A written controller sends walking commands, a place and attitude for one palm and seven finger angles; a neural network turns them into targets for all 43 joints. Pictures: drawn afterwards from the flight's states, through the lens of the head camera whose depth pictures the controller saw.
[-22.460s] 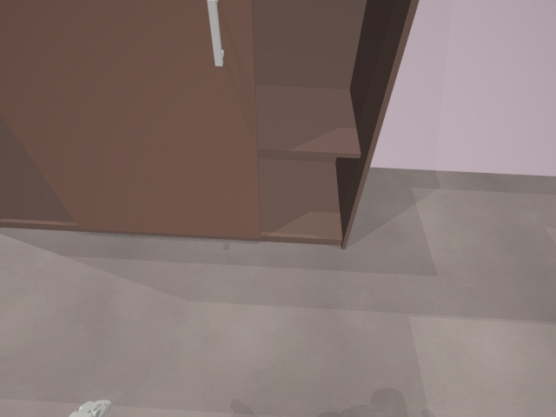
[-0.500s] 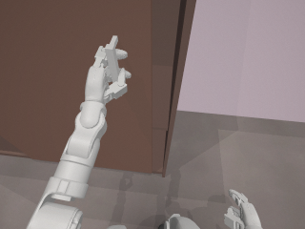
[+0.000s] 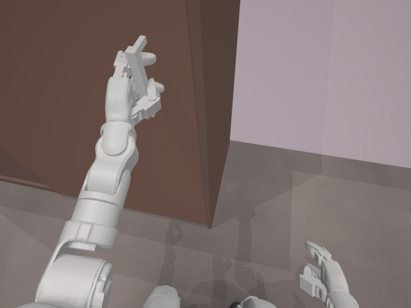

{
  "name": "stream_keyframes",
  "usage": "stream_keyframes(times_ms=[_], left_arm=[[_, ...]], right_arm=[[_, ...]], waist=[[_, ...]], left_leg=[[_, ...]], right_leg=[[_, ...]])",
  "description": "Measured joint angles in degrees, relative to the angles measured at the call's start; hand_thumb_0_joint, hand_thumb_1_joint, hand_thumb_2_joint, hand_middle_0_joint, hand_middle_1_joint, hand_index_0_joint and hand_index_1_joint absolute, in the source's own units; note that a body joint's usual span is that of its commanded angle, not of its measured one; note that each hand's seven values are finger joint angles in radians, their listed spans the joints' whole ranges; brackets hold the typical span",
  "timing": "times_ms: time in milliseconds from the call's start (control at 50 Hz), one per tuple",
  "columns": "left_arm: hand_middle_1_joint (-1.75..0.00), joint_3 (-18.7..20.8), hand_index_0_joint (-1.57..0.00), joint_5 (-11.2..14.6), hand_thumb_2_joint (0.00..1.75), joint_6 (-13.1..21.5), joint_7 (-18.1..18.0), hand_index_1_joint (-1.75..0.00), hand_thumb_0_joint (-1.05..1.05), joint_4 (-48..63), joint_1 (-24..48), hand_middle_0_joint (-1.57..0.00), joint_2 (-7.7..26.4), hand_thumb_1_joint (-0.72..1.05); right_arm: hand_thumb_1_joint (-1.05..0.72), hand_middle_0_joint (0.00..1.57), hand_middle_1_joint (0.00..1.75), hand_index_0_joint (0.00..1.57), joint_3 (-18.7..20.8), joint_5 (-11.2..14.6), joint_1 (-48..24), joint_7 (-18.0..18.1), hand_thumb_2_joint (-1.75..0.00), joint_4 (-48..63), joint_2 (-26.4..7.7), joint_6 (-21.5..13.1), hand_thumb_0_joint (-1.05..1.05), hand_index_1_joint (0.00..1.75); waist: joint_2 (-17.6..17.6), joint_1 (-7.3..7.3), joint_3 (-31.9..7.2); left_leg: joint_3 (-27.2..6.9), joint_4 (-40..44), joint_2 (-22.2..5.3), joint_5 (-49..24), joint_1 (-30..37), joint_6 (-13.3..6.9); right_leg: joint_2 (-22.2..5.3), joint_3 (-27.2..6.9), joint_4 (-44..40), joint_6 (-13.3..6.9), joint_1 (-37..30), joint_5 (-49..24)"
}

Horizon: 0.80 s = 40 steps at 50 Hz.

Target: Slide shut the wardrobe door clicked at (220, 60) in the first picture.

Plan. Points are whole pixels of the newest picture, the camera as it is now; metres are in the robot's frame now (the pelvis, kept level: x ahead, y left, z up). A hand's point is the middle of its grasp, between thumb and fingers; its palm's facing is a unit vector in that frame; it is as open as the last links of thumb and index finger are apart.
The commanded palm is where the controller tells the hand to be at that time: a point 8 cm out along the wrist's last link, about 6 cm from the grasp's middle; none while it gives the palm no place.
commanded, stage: step sideways, sliding the door along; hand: left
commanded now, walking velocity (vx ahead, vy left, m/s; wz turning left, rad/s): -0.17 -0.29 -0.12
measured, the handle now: (146, 79) +0.47 +0.18 +0.16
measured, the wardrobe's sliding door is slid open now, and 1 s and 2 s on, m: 0.00 0.00 0.00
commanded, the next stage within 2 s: stop walking and hold the door there in 0.14 s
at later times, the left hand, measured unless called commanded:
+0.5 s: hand (155, 98) +0.42 +0.15 +0.16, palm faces +0.37 -0.90 -0.22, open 6.2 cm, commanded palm +0.38 +0.19 +0.16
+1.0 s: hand (153, 97) +0.42 +0.15 +0.16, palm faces +0.30 -0.94 -0.18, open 5.9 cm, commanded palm +0.38 +0.19 +0.16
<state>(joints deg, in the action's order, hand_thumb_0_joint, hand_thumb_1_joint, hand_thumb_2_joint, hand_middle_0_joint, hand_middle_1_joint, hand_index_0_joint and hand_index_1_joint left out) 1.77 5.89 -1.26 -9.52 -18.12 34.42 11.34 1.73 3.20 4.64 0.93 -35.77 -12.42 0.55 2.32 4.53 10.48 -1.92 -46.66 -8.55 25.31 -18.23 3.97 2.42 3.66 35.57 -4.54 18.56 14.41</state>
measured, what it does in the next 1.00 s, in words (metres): steps on the spot: left foot, then right foot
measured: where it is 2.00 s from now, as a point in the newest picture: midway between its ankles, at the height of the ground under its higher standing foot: outside the picture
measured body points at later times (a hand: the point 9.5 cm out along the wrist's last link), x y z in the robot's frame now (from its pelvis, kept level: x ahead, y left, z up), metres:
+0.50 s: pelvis +0.02 -0.09 +0.01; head +0.07 -0.12 +0.46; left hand +0.40 +0.20 +0.17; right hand +0.20 -0.35 -0.09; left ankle +0.02 +0.04 -0.70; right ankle +0.04 -0.21 -0.72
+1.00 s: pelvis +0.02 -0.07 +0.02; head -0.01 -0.07 +0.47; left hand +0.40 +0.20 +0.18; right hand +0.09 -0.35 -0.09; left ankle +0.03 +0.02 -0.72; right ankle +0.04 -0.21 -0.72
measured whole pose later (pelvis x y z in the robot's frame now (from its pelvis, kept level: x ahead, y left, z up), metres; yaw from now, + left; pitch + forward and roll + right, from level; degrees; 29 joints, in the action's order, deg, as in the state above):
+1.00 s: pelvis +0.02 -0.07 +0.02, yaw -7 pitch +1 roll +0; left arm 16.1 4.0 2.7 -6.8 -33.2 22.1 23.7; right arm -0.4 2.6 16.4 6.3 -41.3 -15.3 -0.6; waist 1.0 -2.0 -5.7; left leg 9.2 -25.7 -1.9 13.6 -12.8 -1.8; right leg 0.7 -3.8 23.2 1.3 15.6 8.3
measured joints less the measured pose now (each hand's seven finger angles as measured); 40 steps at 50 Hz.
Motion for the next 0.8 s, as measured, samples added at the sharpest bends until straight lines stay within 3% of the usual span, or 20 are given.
stream_keyframes(times_ms=[40,80,100,120,200,260,320,360,400,440,500,540,600,800], left_arm=[[-1.40,0.22,-0.12,0.01,0.87,-0.18,-0.35,-1.34,0.01,0.34,-0.12,-0.36,-0.03,0.83],[-1.40,0.18,-0.12,0.04,0.88,-0.11,-0.72,-1.34,0.01,0.97,-0.43,-0.36,0.25,0.83],[-1.40,0.06,-0.12,0.21,0.88,-0.15,-0.76,-1.35,0.01,1.38,-0.62,-0.36,0.46,0.82],[-1.40,-0.12,-0.12,0.58,0.88,-0.17,-0.46,-1.35,0.01,1.63,-0.56,-0.36,0.89,0.82],[-1.40,0.64,-0.12,0.64,0.88,-0.09,0.73,-1.34,0.01,2.08,-0.27,-0.36,2.31,0.83],[-1.40,2.83,-0.12,0.94,0.88,-0.17,0.44,-1.33,0.01,3.89,-2.06,-0.37,3.12,0.82],[-1.40,7.83,-0.14,-0.48,0.88,2.29,2.98,-1.33,-0.02,4.20,-6.66,-0.39,8.25,0.77],[-1.40,11.09,-0.17,-0.85,0.88,2.75,3.12,-1.33,-0.03,3.88,-8.93,-0.40,10.39,0.74],[-1.40,13.64,-0.20,-0.97,0.88,3.14,3.11,-1.32,-0.04,2.82,-10.81,-0.42,11.03,0.72],[-1.40,15.30,-0.23,-0.83,0.87,2.88,3.06,-1.32,-0.04,1.64,-11.85,-0.42,10.99,0.71],[-1.37,16.90,-0.26,-1.02,0.87,2.62,2.46,-1.33,-0.03,-0.61,-12.74,-0.43,10.36,0.70],[-1.37,17.07,-0.28,-1.17,0.87,2.06,2.06,-1.34,-0.03,-1.85,-12.99,-0.42,10.27,0.70],[-1.37,16.36,-0.28,-1.29,0.87,1.63,1.77,-1.34,-0.03,-4.28,-12.77,-0.42,11.12,0.71],[-1.36,15.67,-0.28,-1.59,0.83,2.14,1.61,-1.36,-0.02,-12.10,-12.98,-0.38,12.97,0.73]], right_arm=[[-0.91,0.20,0.30,0.20,0.02,-0.22,-0.04,0.38,-0.90,-0.40,-0.05,-0.56,0.01,0.30],[-0.91,0.20,0.30,0.20,-0.11,-0.46,0.08,0.62,-0.90,-0.25,-0.37,-0.64,0.01,0.30],[-0.91,0.20,0.30,0.20,-0.06,-0.54,0.43,0.65,-0.90,0.29,-0.88,-0.51,0.01,0.30],[-0.91,0.20,0.30,0.20,0.33,-0.63,0.76,0.57,-0.90,0.79,-1.13,-0.38,0.01,0.30],[-0.91,0.20,0.30,0.20,0.72,-1.19,1.08,-0.48,-0.90,1.29,-0.25,-0.03,0.01,0.30],[-0.91,0.20,0.30,0.20,-0.13,-1.37,1.33,-1.46,-0.90,1.89,0.17,-0.78,0.01,0.30],[-0.91,0.20,0.30,0.21,-1.68,-0.95,0.55,-1.68,-0.90,2.23,1.56,-0.36,0.01,0.30],[-0.90,0.20,0.30,0.21,-1.98,-0.35,-0.12,-1.16,-0.90,2.04,1.51,-0.96,0.01,0.30],[-0.90,0.20,0.30,0.21,-1.72,-0.04,-0.56,0.14,-0.90,0.90,0.49,-1.96,0.01,0.30],[-0.91,0.20,0.30,0.21,-1.50,-0.03,-0.39,1.56,-0.90,-0.40,-0.99,-3.02,0.01,0.30],[-0.91,0.20,0.30,0.21,-1.35,-0.25,0.56,3.23,-0.90,-1.59,-3.71,-3.34,0.01,0.30],[-0.91,0.20,0.30,0.21,-0.75,-0.20,1.62,3.87,-0.90,-1.84,-5.36,-2.91,0.01,0.30],[-0.91,0.20,0.30,0.20,0.43,0.17,2.92,4.16,-0.90,-2.68,-6.24,-1.74,0.01,0.30],[-0.91,0.20,0.30,0.20,-0.56,-0.53,8.19,5.08,-0.90,-3.13,-5.67,-0.93,0.01,0.30]], waist=[[-1.40,0.17,0.04],[-2.25,0.04,-0.10],[-1.56,-0.08,-0.60],[-1.02,-0.16,-1.03],[-2.29,1.91,-0.06],[-0.88,2.86,0.70],[-0.48,1.43,-0.62],[0.54,-0.79,-1.11],[0.57,-2.54,-2.30],[-0.22,-3.18,-3.65],[-0.44,-4.04,-5.76],[0.46,-4.67,-7.16],[0.24,-5.14,-8.89],[-0.81,-6.64,-14.22]], left_leg=[[1.61,-1.34,3.18,2.92,-1.02,-0.91],[4.72,6.74,4.55,-3.34,0.86,-1.22],[5.78,11.42,3.69,-12.62,2.32,-2.15],[5.83,13.29,2.71,-13.54,3.08,-2.25],[6.80,13.61,1.04,-7.55,4.72,0.45],[6.88,14.96,-1.88,-7.98,6.42,2.46],[7.42,13.38,-4.97,-6.93,6.58,4.25],[5.56,7.23,-5.77,-5.64,3.40,2.46],[3.36,-0.48,-1.83,1.17,-0.68,0.63],[3.66,-2.53,2.62,4.28,-2.68,-0.49],[5.75,6.43,6.72,-1.56,-1.23,-1.32],[7.24,13.38,7.05,-11.11,1.35,-2.16],[7.83,15.20,6.04,-9.36,3.25,-4.31],[9.99,19.46,5.41,-10.94,5.13,-4.60]], right_leg=[[-0.62,-0.10,-2.49,-0.57,-0.41,-1.22],[-0.72,-0.03,-4.00,-0.70,-0.39,-2.52],[0.14,0.28,-3.29,-0.30,0.31,-2.74],[0.95,-0.03,-0.69,1.25,1.56,-1.37],[0.17,-4.96,13.22,4.26,5.39,7.41],[-1.76,-5.17,10.10,4.59,3.94,6.03],[-3.00,-4.61,0.12,5.13,0.33,-2.59],[-1.99,-3.35,-0.83,5.29,-0.44,-0.11],[-2.42,-3.27,-0.81,4.56,0.38,1.21],[-3.30,-4.08,-1.99,4.15,0.81,0.56],[-3.62,-4.78,-3.87,4.20,0.48,-0.68],[-2.62,-4.32,-3.98,4.39,-0.04,-0.58],[-1.51,-4.24,-4.69,4.39,-1.03,-0.73],[-0.65,-6.31,-11.17,4.64,-3.09,-5.11]])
